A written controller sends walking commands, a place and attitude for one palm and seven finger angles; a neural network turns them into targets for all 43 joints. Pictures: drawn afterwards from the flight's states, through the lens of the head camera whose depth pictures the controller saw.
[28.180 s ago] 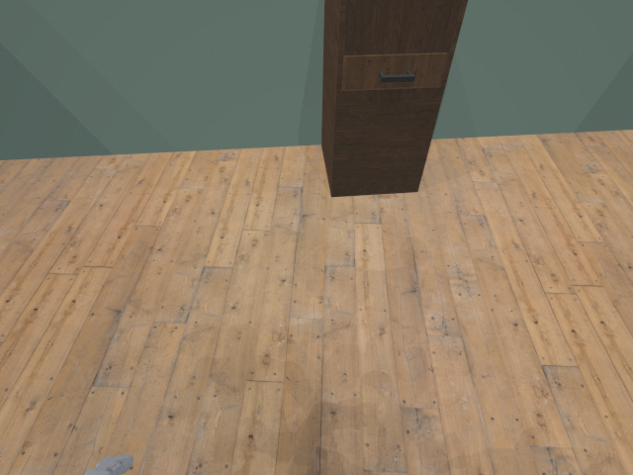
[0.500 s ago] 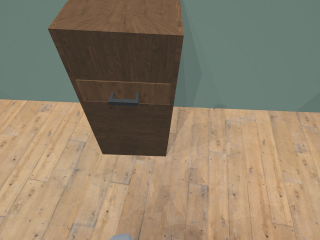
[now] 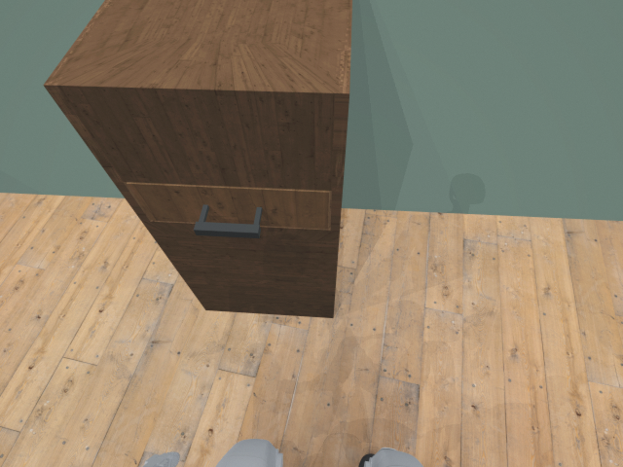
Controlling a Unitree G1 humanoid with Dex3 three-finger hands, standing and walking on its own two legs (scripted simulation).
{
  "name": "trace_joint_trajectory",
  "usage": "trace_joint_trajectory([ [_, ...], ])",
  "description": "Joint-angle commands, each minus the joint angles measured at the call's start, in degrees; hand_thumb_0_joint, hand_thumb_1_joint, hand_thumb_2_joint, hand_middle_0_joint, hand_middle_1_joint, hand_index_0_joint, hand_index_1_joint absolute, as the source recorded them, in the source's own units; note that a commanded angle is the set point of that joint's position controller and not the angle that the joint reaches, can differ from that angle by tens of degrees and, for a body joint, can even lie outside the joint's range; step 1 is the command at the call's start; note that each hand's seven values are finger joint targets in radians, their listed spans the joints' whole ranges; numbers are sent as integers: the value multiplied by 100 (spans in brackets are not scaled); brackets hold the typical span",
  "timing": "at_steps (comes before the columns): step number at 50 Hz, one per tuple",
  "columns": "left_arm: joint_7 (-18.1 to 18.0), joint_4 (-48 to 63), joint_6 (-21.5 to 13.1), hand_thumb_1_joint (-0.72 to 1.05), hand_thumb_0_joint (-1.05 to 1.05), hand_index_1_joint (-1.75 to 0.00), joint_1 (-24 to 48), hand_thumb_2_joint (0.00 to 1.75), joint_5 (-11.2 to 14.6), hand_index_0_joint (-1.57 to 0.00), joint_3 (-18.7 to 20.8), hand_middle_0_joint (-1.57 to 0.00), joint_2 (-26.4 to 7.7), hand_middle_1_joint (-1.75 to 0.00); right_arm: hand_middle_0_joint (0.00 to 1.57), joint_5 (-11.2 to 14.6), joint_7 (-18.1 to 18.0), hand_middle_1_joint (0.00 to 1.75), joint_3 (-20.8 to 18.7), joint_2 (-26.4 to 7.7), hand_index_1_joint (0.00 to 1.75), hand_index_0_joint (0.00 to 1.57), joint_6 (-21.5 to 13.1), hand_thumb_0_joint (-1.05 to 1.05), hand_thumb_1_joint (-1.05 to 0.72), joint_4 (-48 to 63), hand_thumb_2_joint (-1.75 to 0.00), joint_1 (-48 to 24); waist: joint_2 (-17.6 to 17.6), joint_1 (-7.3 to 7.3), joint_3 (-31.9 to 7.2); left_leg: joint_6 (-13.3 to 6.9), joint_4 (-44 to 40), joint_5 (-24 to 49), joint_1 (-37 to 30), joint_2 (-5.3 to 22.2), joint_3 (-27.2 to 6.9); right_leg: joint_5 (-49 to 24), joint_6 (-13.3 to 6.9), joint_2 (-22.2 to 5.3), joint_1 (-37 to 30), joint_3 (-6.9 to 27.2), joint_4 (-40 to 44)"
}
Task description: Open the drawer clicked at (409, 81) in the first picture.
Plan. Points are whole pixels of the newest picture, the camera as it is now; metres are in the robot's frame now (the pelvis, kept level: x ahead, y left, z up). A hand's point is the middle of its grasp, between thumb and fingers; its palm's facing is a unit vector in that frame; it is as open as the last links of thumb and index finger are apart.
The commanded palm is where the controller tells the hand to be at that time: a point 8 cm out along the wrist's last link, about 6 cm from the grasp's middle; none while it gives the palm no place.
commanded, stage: come to a stop and stand still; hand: left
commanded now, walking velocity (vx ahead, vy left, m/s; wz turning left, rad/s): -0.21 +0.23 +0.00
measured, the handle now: (229, 220) +0.54 +0.20 -0.15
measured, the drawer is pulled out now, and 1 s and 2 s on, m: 0.00 0.00 0.00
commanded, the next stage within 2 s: look again from close up in 0.88 s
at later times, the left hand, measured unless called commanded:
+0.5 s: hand out of the picture +0.05 +0.28 -0.17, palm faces -0.01 -0.96 -0.29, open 7.4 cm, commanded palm none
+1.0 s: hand out of the picture +0.02 +0.26 -0.16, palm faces -0.07 -0.97 -0.24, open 7.4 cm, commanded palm none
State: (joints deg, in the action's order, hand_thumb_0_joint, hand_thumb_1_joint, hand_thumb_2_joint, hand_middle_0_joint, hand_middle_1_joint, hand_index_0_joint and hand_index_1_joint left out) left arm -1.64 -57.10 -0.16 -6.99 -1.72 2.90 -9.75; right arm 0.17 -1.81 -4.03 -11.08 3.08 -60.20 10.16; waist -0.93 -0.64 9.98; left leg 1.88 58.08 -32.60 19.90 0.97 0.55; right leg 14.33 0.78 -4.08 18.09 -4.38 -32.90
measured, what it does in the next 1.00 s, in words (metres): steps on the spot: left foot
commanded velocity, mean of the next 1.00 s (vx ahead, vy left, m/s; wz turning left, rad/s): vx -0.01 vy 0.01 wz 0.00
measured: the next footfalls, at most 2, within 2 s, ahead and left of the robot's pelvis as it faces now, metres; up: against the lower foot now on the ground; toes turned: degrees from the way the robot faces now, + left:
left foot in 0.26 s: +0.04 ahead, +0.15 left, +0.00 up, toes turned -2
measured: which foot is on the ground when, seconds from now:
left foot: up 0.00-0.24, down 0.26-1.00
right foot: down 0.00-1.00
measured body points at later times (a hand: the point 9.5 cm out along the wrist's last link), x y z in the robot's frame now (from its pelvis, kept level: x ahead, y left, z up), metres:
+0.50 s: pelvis -0.01 +0.07 -0.01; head -0.04 +0.06 +0.43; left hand +0.05 +0.33 -0.15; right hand +0.10 -0.18 -0.14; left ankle +0.00 +0.15 -0.73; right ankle +0.01 -0.06 -0.73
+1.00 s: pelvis -0.02 +0.07 +0.01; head -0.03 +0.06 +0.46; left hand +0.02 +0.31 -0.14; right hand -0.06 -0.17 -0.15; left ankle +0.00 +0.15 -0.73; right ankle +0.01 -0.06 -0.73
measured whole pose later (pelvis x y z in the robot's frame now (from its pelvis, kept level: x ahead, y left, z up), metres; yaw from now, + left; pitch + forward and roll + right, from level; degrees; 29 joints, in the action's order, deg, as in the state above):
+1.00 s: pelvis -0.02 +0.07 +0.01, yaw -4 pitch -2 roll +1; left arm -1.7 -58.9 0.9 -17.0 -1.3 0.2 -10.4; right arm -1.0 -0.5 -1.8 -11.7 0.2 -59.6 20.5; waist -0.4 -1.2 -0.2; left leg -3.4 24.6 -12.5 10.9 -2.2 6.2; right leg 10.1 1.1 -3.3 15.4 -1.8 -27.1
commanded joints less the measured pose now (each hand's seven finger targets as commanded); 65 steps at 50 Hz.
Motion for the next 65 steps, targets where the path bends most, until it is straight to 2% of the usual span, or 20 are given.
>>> trace_joint_trajectory([
  [1, -147, 237, 71, 90, 0, -30, -585, 90, 22, -20, 335, -20, -1240, -30, 20, -6, 70, 30, -83, -399, 30, 20, -20, 0, -90, 459, -90, 52, 1318, 299, -1513, 117, 121, 223, 679, 23, -289, -5223, -1146, -1544, -1954, 1022, 886],
  [6, -130, 384, 70, 90, 0, -30, -481, 90, -27, -20, 374, -20, -1330, -30, 20, -43, 161, 30, -70, -342, 30, 20, 1, 0, -90, 538, -90, -117, 1011, 299, -1497, 143, -822, 606, 168, -40, -148, -4146, -1133, -1544, -1479, 1155, 1019],
  [8, -113, 427, 79, 90, 0, -30, -312, 90, -47, -20, 365, -20, -1346, -30, 20, -48, 158, 30, -64, -395, 30, 20, -27, 0, -90, 539, -90, 37, 1162, 165, -1387, 104, -1441, 749, -139, 3, -146, -3573, -1047, -1503, -1178, 1135, 1025],
  [10, -77, 457, 109, 90, 0, -30, -173, 90, -22, -20, 346, -20, -1322, -30, 20, -55, 137, 30, -58, -469, 30, 20, -86, 0, -90, 451, -90, 373, 1085, -44, -1300, 74, -2604, 1587, -845, -42, 31, -2591, -766, -1248, -716, 1055, 840],
  [11, -225, 789, 35, 90, 0, -30, -260, 90, 121, -20, 66, -20, -1673, -30, 20, -131, 267, 30, -93, -1097, 30, 20, -230, 0, -90, 1115, -90, 506, -415, -325, -2321, 20, -4118, 2622, -1378, 216, -333, -2880, -483, -864, -1461, 975, -397],
  [12, -199, 1104, 110, 90, 0, -30, -575, 90, 150, -20, 143, -20, -1114, -30, 20, -199, 162, 30, -200, -1217, 30, 20, -354, 0, -90, 1405, -90, 170, -1470, -132, -3004, -233, -3559, 3381, -1835, 825, -774, 214, -111, -113, -289, 181, -735],
  [13, -148, 1062, 184, 90, 0, -30, -628, 90, 99, -20, 150, -20, -943, -30, 20, -257, 101, 30, -309, -1421, 30, 20, -287, 0, -90, 1612, -90, 5, -2042, -191, -2959, -525, -3267, 4024, -2001, 1251, -1200, 1362, -67, 132, 500, 162, -1207],
  [14, -87, 1066, 215, 90, 0, -30, -797, 90, 107, -20, 106, -20, -844, -30, 20, -268, 87, 30, -260, -1442, 30, 20, -172, 0, -90, 1808, -90, -114, -1474, -89, -2567, -881, -3302, 3174, -1393, 1374, -938, 1300, -138, 68, 406, 186, -1215],
  [15, -48, 1032, 267, 90, 0, -30, -807, 90, 58, -20, 81, -20, -761, -30, 20, -268, 99, 30, -237, -1269, 30, 20, -133, 0, -90, 1840, -90, -312, -1219, -9, -1858, -836, -3440, 2190, -596, 1071, -738, 1134, -129, 211, 293, 1, -1166],
  [16, -18, 983, 296, 90, 0, -30, -900, 90, 6, -20, 54, -20, -764, -30, 20, -287, 99, 30, -186, -1271, 30, 20, -105, 0, -90, 1861, -90, -447, -1295, 62, -1361, -817, -3454, 1670, 17, 1008, -789, 883, -117, 271, 243, -24, -1270],
  [18, 17, 901, 234, 90, 0, -30, -1046, 90, -57, -20, 25, -20, -739, -30, 20, -258, 74, 30, -90, -1005, 30, 20, -127, 0, -90, 1879, -90, -236, -711, 181, -240, -770, -3514, 1420, 1082, 953, -850, 573, -105, 263, 82, -15, -958],
  [20, 18, 907, 120, 90, 0, -30, -1245, 90, -62, -20, 2, -20, -808, -30, 20, -199, 87, 30, -21, -860, 30, 20, -185, 0, -90, 1880, -90, -26, 84, 230, -57, -554, -3027, 1484, 1007, 610, -551, 170, -168, 131, 63, 264, 25],
  [22, -1, 973, 3, 90, 0, -30, -1120, 90, -35, -20, -12, -20, -1124, -30, 20, -134, 86, 30, 64, -545, 30, 20, -251, 0, -90, 1837, -90, 426, 659, -52, -594, -390, -2401, 1634, 327, 57, -93, -554, -545, -671, 209, 1324, 556],
  [24, -23, 1078, -3, 90, 0, -30, -747, 90, 15, -20, 1, -20, -1214, -30, 20, -131, 89, 30, 54, -526, 30, 20, -251, 0, -90, 1700, -90, 698, 1098, -223, -872, -360, -2345, 1643, -522, -21, -18, 40, -683, -741, 718, 1370, 795],
  [26, -30, 1138, 74, 90, 0, -30, -641, 90, 19, -20, -44, -20, -1095, -30, 20, -150, 119, 30, 66, -589, 30, 20, -299, 0, -90, 1613, -90, 797, 558, -211, -671, -449, -2920, 1860, -622, 194, -262, 549, -451, -361, 912, 935, 547],
  [28, -34, 1096, 104, 90, 0, -30, -852, 90, 39, -20, -79, -20, -926, -30, 20, -176, 116, 30, 38, -813, 30, 20, -375, 0, -90, 1538, -90, 678, -276, 11, -627, -607, -3790, 1934, -160, 762, -914, 300, -172, 61, 369, 338, 41],
  [29, -41, 1036, 107, 90, 0, -30, -931, 90, 34, -20, -89, -20, -885, -30, 20, -173, 101, 30, 21, -896, 30, 20, -390, 0, -90, 1514, -90, 603, -379, 85, -615, -646, -3994, 1892, 4, 874, -1069, 205, -127, 109, 134, 264, -32],
  [33, -31, 840, 92, 90, 0, -30, -1058, 90, 31, -20, -76, -20, -801, -30, 20, -162, 67, 30, 6, -843, 30, 20, -444, 0, -90, 1322, -90, 695, -119, 130, -816, -599, -4200, 1550, -54, 822, -917, -77, -150, 61, -237, 333, 176],
  [43, -16, 338, 45, 90, 0, -30, -1096, 90, 34, -20, -115, -20, -728, -30, 20, -135, 70, 30, 57, -811, 30, 20, -452, 0, -90, 701, -90, 870, -110, 109, -642, -494, -4610, 618, -12, 734, -789, -189, -173, -73, -483, 452, 661],
  [65, -93, -363, -148, 90, 0, -30, -1353, 90, 97, -20, -238, -20, -455, -30, 20, -79, 40, 30, 256, -287, 30, 20, -407, 0, -90, -143, -90, 1101, 316, -21, -588, -329, -3935, 1972, -838, 433, -93, -68, -235, -267, -298, 960, 1583],
])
